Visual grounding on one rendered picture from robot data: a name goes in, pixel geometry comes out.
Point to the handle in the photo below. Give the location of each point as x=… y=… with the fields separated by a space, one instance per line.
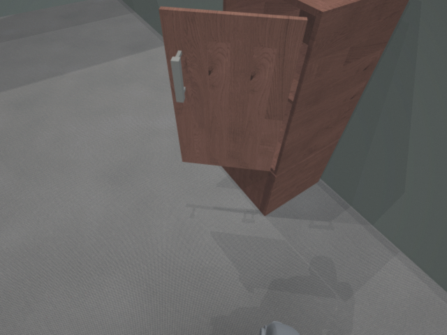
x=177 y=77

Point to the cupboard door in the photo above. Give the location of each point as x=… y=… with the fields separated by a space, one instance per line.
x=238 y=69

